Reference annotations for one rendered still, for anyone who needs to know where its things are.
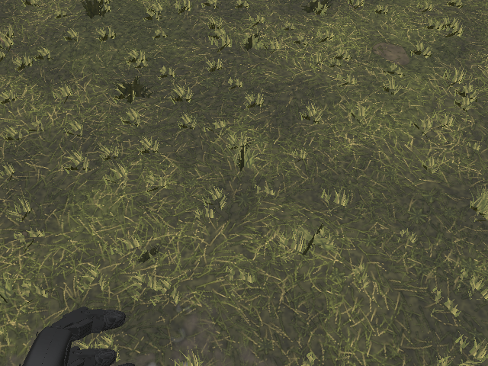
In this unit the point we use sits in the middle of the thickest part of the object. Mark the left robot hand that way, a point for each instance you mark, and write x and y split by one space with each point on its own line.
52 346

